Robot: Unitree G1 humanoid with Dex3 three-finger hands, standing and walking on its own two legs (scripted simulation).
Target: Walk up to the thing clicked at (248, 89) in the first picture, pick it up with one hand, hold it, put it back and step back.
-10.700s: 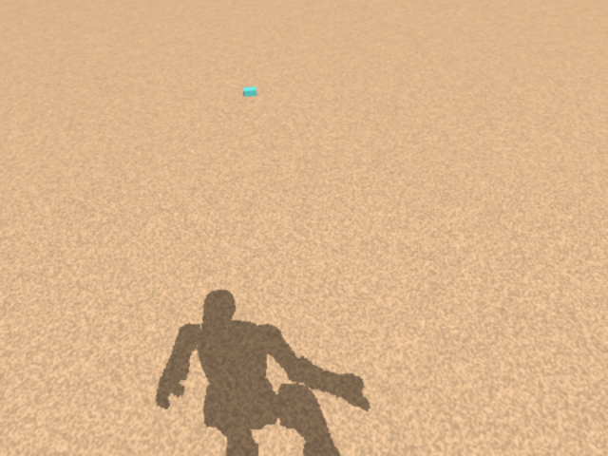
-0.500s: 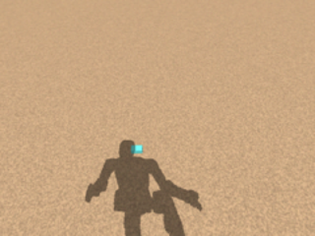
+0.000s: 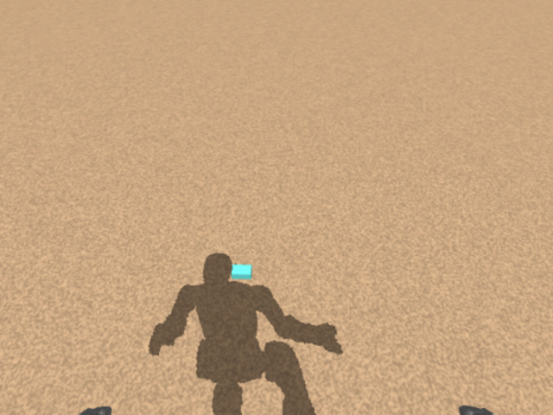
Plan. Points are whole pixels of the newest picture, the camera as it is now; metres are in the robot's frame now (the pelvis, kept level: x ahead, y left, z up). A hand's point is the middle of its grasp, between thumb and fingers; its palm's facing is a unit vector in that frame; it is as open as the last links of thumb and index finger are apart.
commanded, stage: walk up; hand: left
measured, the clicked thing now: (241, 271) +0.75 +0.18 -0.76
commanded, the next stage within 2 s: stand in 0.08 s
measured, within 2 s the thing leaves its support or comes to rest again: neither
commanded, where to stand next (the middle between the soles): +0.37 -0.02 m, yaw -2 degrees
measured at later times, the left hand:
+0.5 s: hand out of the picture +0.06 +0.25 -0.15, palm faces -0.05 -0.94 -0.34, open 7.4 cm
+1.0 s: hand out of the picture +0.06 +0.24 -0.15, palm faces -0.07 -0.94 -0.34, open 7.4 cm
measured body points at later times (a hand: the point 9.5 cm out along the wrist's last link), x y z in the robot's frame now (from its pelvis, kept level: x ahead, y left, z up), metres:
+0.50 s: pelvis -0.02 +0.00 +0.01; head -0.01 +0.00 +0.46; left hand +0.07 +0.30 -0.13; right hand +0.06 -0.31 -0.12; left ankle +0.01 +0.12 -0.74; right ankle -0.03 -0.14 -0.74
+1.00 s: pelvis -0.02 -0.01 +0.01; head +0.00 -0.01 +0.46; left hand +0.06 +0.29 -0.13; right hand +0.04 -0.32 -0.13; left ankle +0.01 +0.12 -0.74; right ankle -0.03 -0.14 -0.74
